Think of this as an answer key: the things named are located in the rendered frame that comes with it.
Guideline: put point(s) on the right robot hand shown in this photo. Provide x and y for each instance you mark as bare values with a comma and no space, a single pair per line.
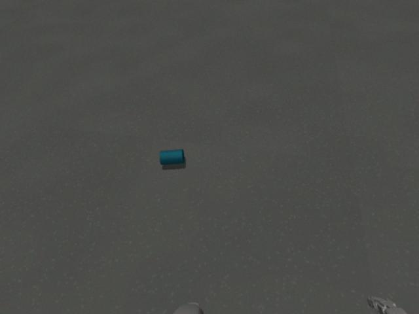
384,306

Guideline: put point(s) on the can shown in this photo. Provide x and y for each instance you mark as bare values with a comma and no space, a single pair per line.
172,157

